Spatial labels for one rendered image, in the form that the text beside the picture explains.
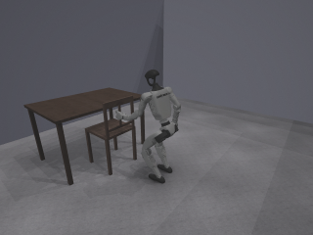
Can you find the left robot hand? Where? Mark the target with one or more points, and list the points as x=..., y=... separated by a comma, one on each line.
x=119, y=114

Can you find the chair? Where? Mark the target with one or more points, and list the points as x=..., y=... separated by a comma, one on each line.
x=110, y=129

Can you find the robot left upper arm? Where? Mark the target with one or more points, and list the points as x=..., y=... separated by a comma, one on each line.
x=144, y=100

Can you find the robot right foot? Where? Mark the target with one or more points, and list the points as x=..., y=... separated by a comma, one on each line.
x=162, y=167

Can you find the robot left foot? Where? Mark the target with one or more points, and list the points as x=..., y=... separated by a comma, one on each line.
x=160, y=179

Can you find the table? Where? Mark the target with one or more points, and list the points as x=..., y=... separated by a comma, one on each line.
x=70, y=107

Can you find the robot right upper arm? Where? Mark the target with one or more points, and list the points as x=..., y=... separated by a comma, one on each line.
x=173, y=98

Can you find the robot foot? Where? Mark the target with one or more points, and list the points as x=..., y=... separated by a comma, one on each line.
x=160, y=179
x=162, y=167

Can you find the robot left forearm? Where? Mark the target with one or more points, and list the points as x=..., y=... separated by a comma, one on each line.
x=131, y=117

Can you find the robot right forearm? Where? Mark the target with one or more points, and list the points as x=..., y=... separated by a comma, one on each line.
x=176, y=115

